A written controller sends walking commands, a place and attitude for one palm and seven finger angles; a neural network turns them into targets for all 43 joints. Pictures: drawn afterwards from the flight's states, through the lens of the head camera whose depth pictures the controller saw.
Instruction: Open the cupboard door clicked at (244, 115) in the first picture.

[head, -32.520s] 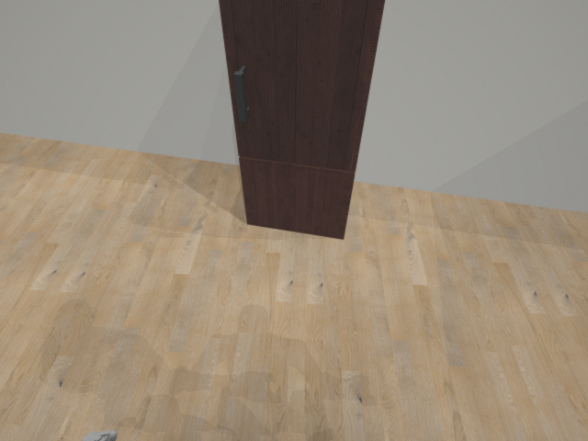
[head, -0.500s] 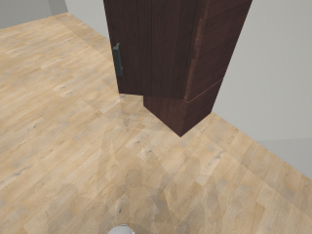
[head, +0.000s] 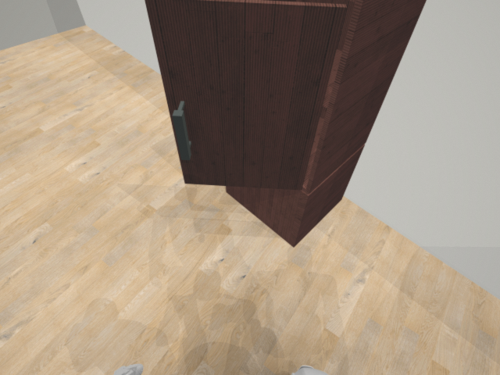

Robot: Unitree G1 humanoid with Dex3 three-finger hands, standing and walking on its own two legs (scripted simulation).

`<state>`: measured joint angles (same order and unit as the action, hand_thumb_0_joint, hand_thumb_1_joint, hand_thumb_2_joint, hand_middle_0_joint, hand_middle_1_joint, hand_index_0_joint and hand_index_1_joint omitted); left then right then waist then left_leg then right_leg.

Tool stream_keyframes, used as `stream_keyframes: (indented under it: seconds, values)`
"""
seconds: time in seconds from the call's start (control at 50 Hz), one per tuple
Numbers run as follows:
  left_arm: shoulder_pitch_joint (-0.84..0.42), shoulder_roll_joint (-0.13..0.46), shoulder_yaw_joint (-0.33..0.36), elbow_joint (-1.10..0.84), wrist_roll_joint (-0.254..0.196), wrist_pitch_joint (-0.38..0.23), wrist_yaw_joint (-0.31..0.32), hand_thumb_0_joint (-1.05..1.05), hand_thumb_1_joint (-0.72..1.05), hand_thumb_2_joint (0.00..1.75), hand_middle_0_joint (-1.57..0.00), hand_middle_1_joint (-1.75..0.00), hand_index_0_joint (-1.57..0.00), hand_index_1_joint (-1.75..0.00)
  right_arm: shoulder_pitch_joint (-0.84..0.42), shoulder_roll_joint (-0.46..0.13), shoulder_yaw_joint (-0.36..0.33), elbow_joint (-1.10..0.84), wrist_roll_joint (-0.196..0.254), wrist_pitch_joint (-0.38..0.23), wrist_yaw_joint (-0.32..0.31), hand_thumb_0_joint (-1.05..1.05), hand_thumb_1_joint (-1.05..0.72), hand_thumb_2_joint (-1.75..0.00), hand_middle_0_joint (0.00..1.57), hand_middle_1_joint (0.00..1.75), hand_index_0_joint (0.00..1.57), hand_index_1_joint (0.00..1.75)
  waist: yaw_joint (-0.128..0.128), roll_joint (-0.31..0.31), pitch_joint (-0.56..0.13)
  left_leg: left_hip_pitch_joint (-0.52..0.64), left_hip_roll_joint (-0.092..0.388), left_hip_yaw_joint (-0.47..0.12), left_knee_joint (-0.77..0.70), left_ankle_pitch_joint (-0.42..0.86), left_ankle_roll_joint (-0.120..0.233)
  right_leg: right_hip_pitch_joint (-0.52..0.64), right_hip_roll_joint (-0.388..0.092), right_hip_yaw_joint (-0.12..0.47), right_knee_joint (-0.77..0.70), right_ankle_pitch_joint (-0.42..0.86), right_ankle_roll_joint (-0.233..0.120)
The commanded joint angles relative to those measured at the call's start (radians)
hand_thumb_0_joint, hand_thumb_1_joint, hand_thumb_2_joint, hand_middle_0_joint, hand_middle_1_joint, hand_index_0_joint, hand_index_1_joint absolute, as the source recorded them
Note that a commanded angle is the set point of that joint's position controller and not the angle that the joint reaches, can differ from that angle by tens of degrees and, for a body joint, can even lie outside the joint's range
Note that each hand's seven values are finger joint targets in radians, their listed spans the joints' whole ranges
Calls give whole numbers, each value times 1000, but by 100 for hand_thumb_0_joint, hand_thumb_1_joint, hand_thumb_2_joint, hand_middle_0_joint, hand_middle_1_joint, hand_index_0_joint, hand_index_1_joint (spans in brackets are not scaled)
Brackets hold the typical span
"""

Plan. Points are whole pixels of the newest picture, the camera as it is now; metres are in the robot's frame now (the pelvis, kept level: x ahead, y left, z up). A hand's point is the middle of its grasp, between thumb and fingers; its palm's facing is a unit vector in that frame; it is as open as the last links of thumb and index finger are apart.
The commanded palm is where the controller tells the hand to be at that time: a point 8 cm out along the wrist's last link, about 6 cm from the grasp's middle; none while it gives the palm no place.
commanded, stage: take the last steps up to it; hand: left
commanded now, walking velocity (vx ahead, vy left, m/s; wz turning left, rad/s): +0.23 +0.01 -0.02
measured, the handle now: (184, 131) +0.73 +0.21 -0.08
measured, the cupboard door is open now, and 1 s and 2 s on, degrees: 41 41 41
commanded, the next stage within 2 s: come to a stop and stand still in 0.18 s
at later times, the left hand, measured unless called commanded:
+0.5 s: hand out of the picture +0.14 +0.20 -0.20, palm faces +0.05 -0.98 -0.18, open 7.3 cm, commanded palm none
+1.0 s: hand (178, 357) +0.18 +0.14 -0.18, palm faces +0.00 -0.98 -0.18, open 7.4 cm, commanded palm none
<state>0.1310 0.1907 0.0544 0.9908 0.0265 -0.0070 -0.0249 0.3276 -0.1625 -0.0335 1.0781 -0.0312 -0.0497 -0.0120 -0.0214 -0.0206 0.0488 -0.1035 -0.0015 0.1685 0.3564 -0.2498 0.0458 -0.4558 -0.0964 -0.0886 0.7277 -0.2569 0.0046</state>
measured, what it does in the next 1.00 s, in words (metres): walks ahead: right foot, then left foot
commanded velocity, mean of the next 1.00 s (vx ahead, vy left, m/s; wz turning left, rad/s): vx -0.05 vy -0.03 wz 0.00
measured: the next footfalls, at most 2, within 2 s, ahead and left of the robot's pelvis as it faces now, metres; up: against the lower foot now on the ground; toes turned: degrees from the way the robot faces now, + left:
right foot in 0.10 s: +0.13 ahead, -0.13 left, +0.00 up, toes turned -7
left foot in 0.38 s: +0.24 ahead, +0.12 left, +0.00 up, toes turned +6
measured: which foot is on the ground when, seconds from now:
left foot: down 0.00-0.10, up 0.12-0.36, down 0.38-0.76, up 0.78-0.96, down 0.98-1.00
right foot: up 0.00-0.08, down 0.10-0.44, up 0.46-0.74, down 0.76-1.00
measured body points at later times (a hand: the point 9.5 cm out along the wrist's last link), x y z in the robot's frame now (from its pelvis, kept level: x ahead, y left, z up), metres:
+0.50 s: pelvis +0.15 +0.02 -0.01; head +0.18 +0.04 +0.44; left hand +0.14 +0.25 -0.18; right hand +0.23 -0.22 -0.15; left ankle +0.20 +0.12 -0.74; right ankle +0.09 -0.12 -0.73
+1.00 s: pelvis +0.13 -0.03 -0.01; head +0.14 -0.03 +0.44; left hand +0.18 +0.20 -0.17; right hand +0.14 -0.28 -0.16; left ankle +0.11 +0.08 -0.75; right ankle +0.12 -0.14 -0.74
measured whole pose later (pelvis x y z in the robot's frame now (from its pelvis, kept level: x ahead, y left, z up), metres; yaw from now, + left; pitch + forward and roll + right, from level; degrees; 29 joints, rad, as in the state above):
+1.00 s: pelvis +0.13 -0.03 -0.01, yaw -1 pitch +0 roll -1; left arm 0.21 0.17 0.02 1.02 0.01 0.01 0.01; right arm 0.24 -0.21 -0.04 1.06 -0.01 0.03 -0.02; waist -0.02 0.01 0.03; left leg -0.23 0.03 0.01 0.54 -0.28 0.00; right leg -0.24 0.01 -0.08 0.53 -0.29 -0.01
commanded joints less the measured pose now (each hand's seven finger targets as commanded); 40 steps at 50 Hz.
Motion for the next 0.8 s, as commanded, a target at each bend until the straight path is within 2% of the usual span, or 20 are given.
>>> stream_keyframes:
  seconds: [0.0,0.04,0.06,0.08,0.1,0.14,0.2,0.26,0.32,0.36,0.38,0.42,0.48,0.58,0.68,0.7,0.72,0.74,0.76,0.78]
  values:
    - [17,46,6,-50,2,-20,1,0,90,90,-20,-30,-20,-30,55,-135,-28,-18,-1,-11,-5,0,-90,-90,20,30,20,30,25,89,19,-52,252,-157,-58,174,91,152,42,-33,-158,45,-16]
    - [160,105,23,-5,2,-34,8,0,90,90,-20,-30,-20,-30,49,-107,-18,-15,12,-11,-3,0,-90,-90,20,30,20,30,88,-3,-48,-195,155,-82,179,158,26,457,8,45,-260,111,-57]
    - [282,189,42,28,5,-44,18,0,90,90,-20,-30,-20,-30,45,-77,-15,-37,20,-13,6,0,-90,-90,20,30,20,30,129,-173,-99,-396,50,6,404,-27,-28,644,-197,303,-330,176,-143]
    - [348,247,49,42,-7,-43,23,0,90,90,-20,-30,-20,-30,13,-80,-14,-66,20,-8,6,0,-90,-90,20,30,20,30,145,-232,-98,-507,7,-23,662,-400,-48,653,-366,500,-446,229,-255]
    - [301,213,44,34,-12,-49,33,0,90,90,-20,-30,-20,-30,-34,-100,-22,-65,16,-2,3,0,-90,-90,20,30,20,30,133,-207,-68,-539,56,-135,756,-354,-47,567,-345,503,-465,209,-265]
    - [188,142,27,1,-15,-49,39,0,90,90,-20,-30,-20,-30,-59,-81,-25,-62,13,9,5,0,-90,-90,20,30,20,30,74,-141,-20,-531,108,-170,752,-220,-62,450,-282,337,-480,235,-232]
    - [138,108,19,-1,-8,-60,37,0,90,90,-20,-30,-20,-30,-15,-25,-14,-40,11,22,14,0,-90,-90,20,30,20,30,24,-109,-36,-381,105,-116,553,-142,-83,331,-205,149,-484,357,-188]
    - [151,112,27,22,-3,-61,34,0,90,90,-20,-30,-20,-30,-26,5,-12,-44,9,19,22,0,-90,-90,20,30,20,30,27,-82,-27,-279,71,-70,345,-71,-87,287,-176,123,-470,278,-175]
    - [109,94,8,33,-19,-43,41,0,90,90,-20,-30,-20,-30,38,-21,0,-12,10,10,9,0,-90,-90,20,30,20,30,-15,-55,-42,-55,51,-88,93,224,-90,209,-81,47,-327,306,-87]
    - [170,38,-17,37,-22,-20,52,0,90,90,-20,-30,-20,-30,52,-136,-14,-16,10,6,-10,0,-90,-90,20,30,20,30,3,155,-108,4,261,-286,79,625,7,189,12,15,-233,-5,1]
    - [195,28,-21,44,-19,-6,61,0,90,90,-20,-30,-20,-30,16,-173,-18,-27,9,19,-17,0,-90,-90,20,30,20,30,9,116,-53,-91,312,-307,56,605,48,226,35,5,-218,-131,13]
    - [207,62,-18,60,-21,25,55,0,90,90,-20,-30,-20,-30,-37,-184,-18,-37,16,31,-38,0,-90,-90,20,30,20,30,16,221,-51,-69,318,-338,15,765,79,201,39,4,-101,-175,26]
    - [187,101,-4,30,-17,47,51,0,90,90,-20,-30,-20,-30,-37,-220,-40,-53,12,49,-57,0,-90,-90,20,30,20,30,-9,224,-111,35,380,-334,48,948,155,83,42,71,140,-342,19]
    - [162,82,15,-23,-11,58,43,0,90,90,-20,-30,-20,-30,-99,-241,-66,-92,8,62,-57,0,-90,-90,20,30,20,30,-7,154,-195,61,369,-282,72,781,156,43,68,83,195,-286,23]
    - [256,75,18,-17,-7,56,38,0,90,90,-20,-30,-20,-30,-191,-220,-64,-130,8,76,-33,0,-90,-90,20,30,20,30,56,147,-133,-226,286,-242,53,206,75,305,73,27,-143,-72,2]
    - [286,103,23,-13,1,52,41,0,90,90,-20,-30,-20,-30,-197,-193,-62,-138,15,84,-26,0,-90,-90,20,30,20,30,70,43,-97,-312,209,-200,109,-2,26,352,45,71,-294,-2,-9]
    - [245,176,30,-32,14,42,45,0,90,90,-20,-30,-20,-30,-178,-125,-54,-151,21,93,-15,0,-90,-90,20,30,20,30,50,-200,-36,-376,68,-108,256,-224,-52,265,-134,314,-476,-109,-81]
    - [154,223,25,-67,11,39,44,0,90,90,-20,-30,-20,-30,-203,-109,-47,-171,21,102,-2,0,-90,-90,20,30,20,30,48,-246,14,-312,22,-116,425,-298,-65,80,-257,401,-575,-217,-162]
    - [101,215,23,-85,11,34,46,0,90,90,-20,-30,-20,-30,-202,-103,-47,-172,19,107,4,0,-90,-90,20,30,20,30,34,-154,9,-255,18,-143,520,-277,-55,-9,-249,379,-573,-270,-185]
    - [55,190,18,-85,9,25,49,0,90,90,-20,-30,-20,-30,-199,-96,-46,-151,15,110,3,0,-90,-90,20,30,20,30,15,-196,31,-280,23,-166,575,-230,-48,7,-192,347,-539,-168,-174]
